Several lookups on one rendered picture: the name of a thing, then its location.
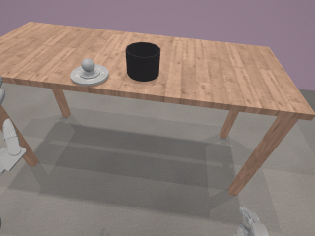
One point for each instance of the right robot hand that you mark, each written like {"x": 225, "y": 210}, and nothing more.
{"x": 256, "y": 228}

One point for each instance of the pot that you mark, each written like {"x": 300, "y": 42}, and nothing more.
{"x": 142, "y": 61}

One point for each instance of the table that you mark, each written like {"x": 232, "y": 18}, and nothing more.
{"x": 195, "y": 72}

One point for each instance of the knob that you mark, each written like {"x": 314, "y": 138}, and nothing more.
{"x": 88, "y": 64}

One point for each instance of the lid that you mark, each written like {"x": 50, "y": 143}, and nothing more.
{"x": 81, "y": 77}

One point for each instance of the left robot hand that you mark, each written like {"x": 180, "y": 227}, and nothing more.
{"x": 10, "y": 155}

